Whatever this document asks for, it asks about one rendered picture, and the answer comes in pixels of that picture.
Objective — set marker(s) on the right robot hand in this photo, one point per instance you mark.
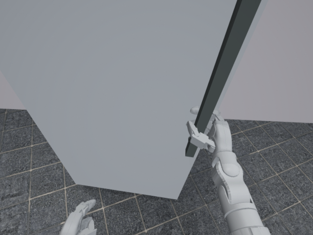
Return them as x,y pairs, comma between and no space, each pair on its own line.
218,132

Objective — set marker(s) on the left robot hand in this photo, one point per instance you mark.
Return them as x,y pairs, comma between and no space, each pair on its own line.
76,225

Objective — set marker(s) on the handle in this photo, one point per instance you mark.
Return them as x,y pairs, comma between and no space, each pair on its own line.
238,27

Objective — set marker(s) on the fridge door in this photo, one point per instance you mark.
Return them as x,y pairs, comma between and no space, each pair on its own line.
110,83

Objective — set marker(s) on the right robot forearm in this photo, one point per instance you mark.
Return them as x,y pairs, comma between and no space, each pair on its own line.
236,202

